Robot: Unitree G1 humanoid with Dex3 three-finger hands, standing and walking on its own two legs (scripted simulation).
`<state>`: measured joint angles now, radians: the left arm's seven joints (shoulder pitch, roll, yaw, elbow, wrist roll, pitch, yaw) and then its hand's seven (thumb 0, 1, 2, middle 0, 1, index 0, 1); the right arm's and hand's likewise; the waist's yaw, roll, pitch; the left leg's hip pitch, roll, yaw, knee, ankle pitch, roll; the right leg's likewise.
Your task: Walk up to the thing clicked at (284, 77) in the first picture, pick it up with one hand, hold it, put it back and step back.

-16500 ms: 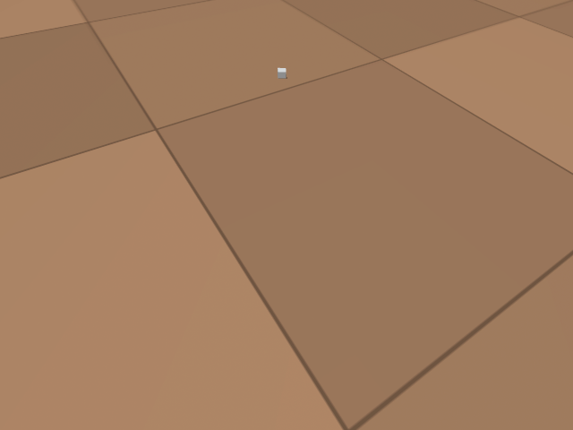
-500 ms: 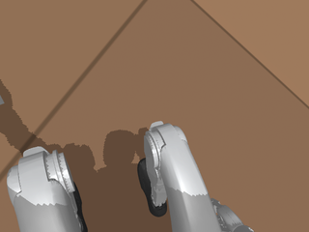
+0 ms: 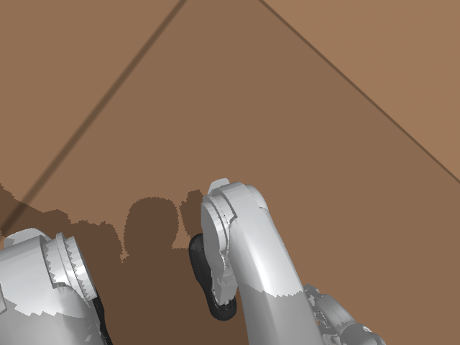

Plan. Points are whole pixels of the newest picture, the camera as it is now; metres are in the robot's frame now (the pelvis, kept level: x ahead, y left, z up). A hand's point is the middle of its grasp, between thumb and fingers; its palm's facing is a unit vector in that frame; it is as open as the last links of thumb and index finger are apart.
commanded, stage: rest palm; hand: left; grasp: from above
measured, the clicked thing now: out of the picture +0.47 +0.36 -0.29
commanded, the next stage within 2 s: close in 1.42 s
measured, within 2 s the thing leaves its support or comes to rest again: neither
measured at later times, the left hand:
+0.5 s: hand out of the picture +0.45 +0.35 -0.24, palm faces -0.40 -0.20 -0.89, open 13.9 cm
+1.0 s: hand out of the picture +0.45 +0.35 -0.25, palm faces -0.40 -0.20 -0.90, open 14.1 cm
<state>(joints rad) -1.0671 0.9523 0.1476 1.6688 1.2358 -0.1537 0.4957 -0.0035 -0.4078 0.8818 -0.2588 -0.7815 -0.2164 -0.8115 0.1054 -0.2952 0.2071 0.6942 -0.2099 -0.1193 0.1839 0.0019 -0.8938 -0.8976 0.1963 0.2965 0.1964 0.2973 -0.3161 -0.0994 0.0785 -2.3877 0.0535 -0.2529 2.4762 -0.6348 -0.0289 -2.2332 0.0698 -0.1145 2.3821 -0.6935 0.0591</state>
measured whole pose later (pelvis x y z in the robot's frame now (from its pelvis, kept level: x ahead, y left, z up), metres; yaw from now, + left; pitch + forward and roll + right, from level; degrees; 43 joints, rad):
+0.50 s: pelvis +0.01 +0.00 +0.00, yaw -2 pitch +28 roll -13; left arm -1.03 1.01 0.17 1.67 1.18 -0.15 0.54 0.00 -0.46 0.91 -0.22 -0.81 -0.18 -0.84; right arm 0.07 -0.31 0.28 0.69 -0.25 -0.21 0.22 0.00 -0.90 -0.90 0.20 0.30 0.20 0.30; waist -0.34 -0.13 0.14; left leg -2.37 0.06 -0.30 2.53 -0.69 -0.03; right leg -2.21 0.09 -0.14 2.40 -0.72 0.07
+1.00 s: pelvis +0.00 +0.01 -0.01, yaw -4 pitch +26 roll -14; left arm -1.06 1.07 0.16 1.75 1.21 -0.19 0.61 0.00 -0.51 0.95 -0.18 -0.86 -0.13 -0.90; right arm 0.07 -0.34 0.32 0.68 -0.28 -0.23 0.24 0.00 -0.90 -0.91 0.20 0.30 0.20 0.30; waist -0.36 -0.17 0.18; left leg -2.35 0.06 -0.33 2.54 -0.69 -0.03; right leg -2.18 0.10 -0.17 2.39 -0.70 0.07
